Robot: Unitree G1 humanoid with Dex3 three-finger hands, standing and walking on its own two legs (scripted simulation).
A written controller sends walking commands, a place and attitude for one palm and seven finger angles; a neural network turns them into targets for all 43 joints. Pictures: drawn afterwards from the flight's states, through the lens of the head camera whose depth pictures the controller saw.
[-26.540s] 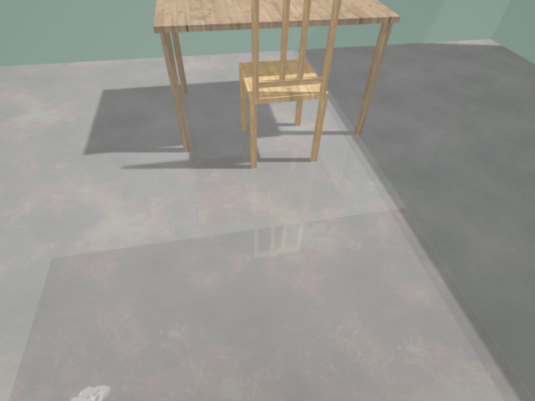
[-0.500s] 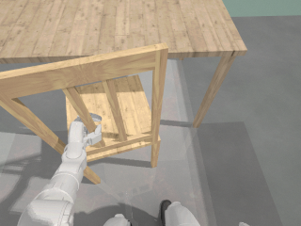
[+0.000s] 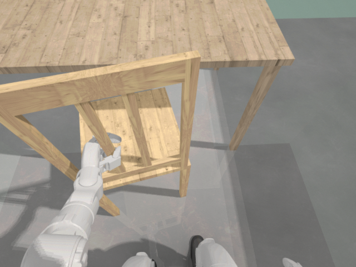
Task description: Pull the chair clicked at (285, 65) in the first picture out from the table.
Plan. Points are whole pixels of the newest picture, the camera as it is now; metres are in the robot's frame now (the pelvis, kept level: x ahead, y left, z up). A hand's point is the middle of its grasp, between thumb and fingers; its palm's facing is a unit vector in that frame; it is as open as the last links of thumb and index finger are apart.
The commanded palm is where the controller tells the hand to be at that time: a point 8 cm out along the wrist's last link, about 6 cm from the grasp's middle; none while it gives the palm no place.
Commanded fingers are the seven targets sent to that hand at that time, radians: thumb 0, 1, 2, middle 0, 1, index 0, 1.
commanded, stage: step backward, pulling the chair out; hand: left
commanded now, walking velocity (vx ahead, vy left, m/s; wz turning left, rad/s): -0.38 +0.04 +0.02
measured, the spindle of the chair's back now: (106, 145) +0.41 +0.18 -0.04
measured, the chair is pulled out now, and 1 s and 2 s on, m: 0.10 0.10 0.12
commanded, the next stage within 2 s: stop walking, hand still on the chair in 1.44 s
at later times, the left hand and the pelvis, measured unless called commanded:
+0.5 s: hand (115, 158) +0.38 +0.16 -0.06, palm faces +0.08 -0.97 -0.22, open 5.2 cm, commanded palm +0.37 +0.21 -0.05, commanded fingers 0.00 0.90 0.90 -0.50 -1.45 -0.50 -1.45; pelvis +0.00 +0.00 +0.00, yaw +0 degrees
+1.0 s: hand (115, 158) +0.38 +0.16 -0.05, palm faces +0.07 -0.97 -0.22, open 5.2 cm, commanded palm +0.36 +0.21 -0.05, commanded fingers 0.00 0.90 0.90 -0.50 -1.45 -0.50 -1.45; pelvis +0.00 +0.01 +0.00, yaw +0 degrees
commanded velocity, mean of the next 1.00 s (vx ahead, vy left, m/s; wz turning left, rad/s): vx -0.38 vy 0.03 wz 0.02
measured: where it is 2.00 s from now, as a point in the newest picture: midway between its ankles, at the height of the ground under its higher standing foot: outside the picture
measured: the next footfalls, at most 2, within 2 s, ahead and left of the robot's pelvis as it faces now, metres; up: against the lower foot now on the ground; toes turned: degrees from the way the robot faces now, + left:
none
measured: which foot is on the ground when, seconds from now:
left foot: down 0.00-1.00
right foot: down 0.00-1.00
